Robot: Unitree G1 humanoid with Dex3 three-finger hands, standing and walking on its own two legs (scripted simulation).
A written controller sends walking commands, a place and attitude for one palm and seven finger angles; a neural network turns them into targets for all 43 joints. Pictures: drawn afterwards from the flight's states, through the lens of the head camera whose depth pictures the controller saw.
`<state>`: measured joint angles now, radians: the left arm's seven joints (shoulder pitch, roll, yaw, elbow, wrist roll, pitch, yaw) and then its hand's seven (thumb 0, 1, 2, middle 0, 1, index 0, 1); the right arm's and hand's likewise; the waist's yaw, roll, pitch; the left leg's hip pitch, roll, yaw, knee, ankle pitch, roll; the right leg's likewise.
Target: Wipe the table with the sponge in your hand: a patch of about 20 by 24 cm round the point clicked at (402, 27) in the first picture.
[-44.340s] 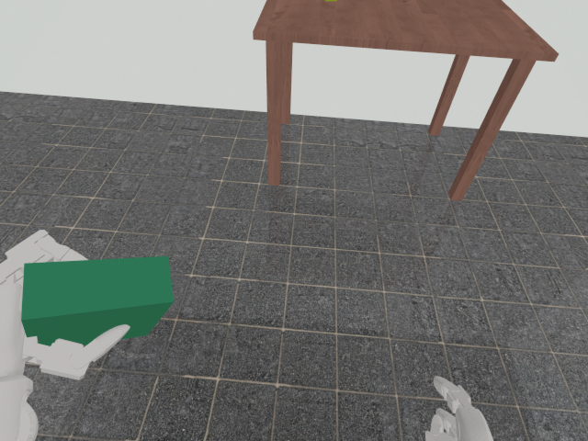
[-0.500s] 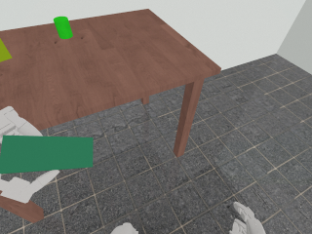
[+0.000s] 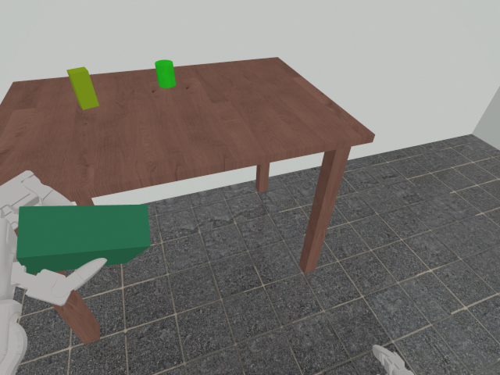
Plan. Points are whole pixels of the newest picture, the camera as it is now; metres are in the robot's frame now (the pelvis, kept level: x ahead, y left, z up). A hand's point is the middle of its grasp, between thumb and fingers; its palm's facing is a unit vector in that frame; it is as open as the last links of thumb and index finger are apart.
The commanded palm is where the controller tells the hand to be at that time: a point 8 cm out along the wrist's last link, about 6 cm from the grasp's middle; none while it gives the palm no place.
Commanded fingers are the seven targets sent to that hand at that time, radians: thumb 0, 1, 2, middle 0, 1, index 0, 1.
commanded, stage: stop stepping back and stand still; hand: left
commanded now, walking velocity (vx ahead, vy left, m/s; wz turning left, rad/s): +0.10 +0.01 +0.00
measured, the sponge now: (102, 239) +0.22 +0.21 +0.19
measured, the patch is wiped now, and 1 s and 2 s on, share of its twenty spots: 1.00 1.00 1.00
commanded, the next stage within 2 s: stand and wait in 0.26 s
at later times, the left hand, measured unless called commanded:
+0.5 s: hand (37, 232) +0.20 +0.26 +0.21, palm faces +0.46 -0.80 -0.39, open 9.3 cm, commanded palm +0.15 +0.31 +0.22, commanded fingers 0.00 0.10 1.30 -1.20 -1.60 -1.20 -1.60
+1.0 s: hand (24, 226) +0.22 +0.29 +0.20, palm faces +0.45 -0.81 -0.37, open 9.3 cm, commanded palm +0.16 +0.33 +0.22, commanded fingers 0.00 0.10 1.30 -1.20 -1.60 -1.20 -1.60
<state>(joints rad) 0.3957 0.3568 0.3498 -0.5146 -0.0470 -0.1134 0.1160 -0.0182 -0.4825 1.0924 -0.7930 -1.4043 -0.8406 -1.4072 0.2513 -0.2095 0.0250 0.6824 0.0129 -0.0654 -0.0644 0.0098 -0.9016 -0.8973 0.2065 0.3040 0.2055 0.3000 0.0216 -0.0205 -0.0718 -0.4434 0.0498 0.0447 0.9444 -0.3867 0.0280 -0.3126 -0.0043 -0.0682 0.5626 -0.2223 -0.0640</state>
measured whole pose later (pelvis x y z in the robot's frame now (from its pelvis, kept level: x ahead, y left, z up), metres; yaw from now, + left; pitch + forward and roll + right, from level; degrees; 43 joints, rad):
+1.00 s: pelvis +0.01 +0.05 +0.01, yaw +1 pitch -1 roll -1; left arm 0.43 0.37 0.37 -0.56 -0.05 -0.12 0.16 -0.02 -0.48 1.09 -0.79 -1.41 -0.84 -1.41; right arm 0.16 -0.20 0.02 0.60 0.01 -0.07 -0.06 0.01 -0.90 -0.90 0.21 0.30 0.21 0.30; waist 0.01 0.02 0.02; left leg -0.27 0.04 0.03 0.52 -0.23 0.00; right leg -0.22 0.00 -0.03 0.45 -0.21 0.01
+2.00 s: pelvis -0.01 +0.06 +0.01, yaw +1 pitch -1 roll -2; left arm 0.43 0.36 0.37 -0.55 -0.04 -0.13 0.16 -0.02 -0.48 1.09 -0.79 -1.41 -0.84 -1.41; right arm 0.17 -0.21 0.02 0.62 0.01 -0.07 -0.06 0.01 -0.90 -0.90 0.21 0.30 0.21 0.30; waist 0.00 0.03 0.02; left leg -0.29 0.03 0.03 0.51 -0.21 0.02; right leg -0.23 -0.01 -0.03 0.43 -0.18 0.02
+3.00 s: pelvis +0.00 +0.05 +0.01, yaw +0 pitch -1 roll -1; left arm 0.44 0.37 0.37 -0.55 -0.04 -0.13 0.16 -0.02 -0.48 1.09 -0.79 -1.41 -0.84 -1.41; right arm 0.18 -0.22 0.01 0.61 0.01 -0.07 -0.06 0.01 -0.90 -0.90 0.21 0.30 0.20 0.30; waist 0.00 0.04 0.02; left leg -0.28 0.04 0.04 0.51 -0.22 0.01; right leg -0.22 0.00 -0.02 0.43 -0.19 0.02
